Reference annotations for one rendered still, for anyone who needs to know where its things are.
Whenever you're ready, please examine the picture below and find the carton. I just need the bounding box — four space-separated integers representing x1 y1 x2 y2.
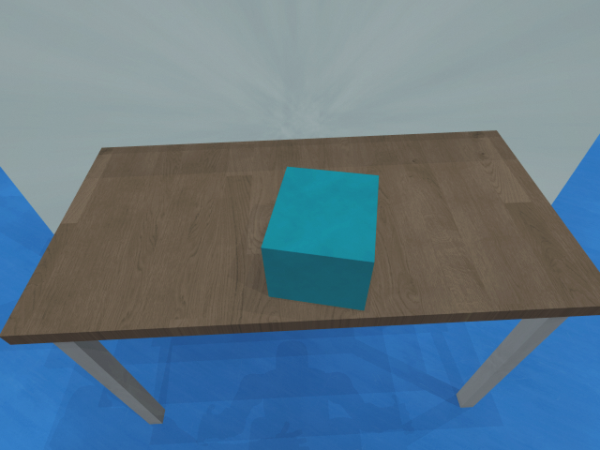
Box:
261 167 379 310

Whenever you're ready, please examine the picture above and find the table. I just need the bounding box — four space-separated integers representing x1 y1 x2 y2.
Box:
0 130 600 425

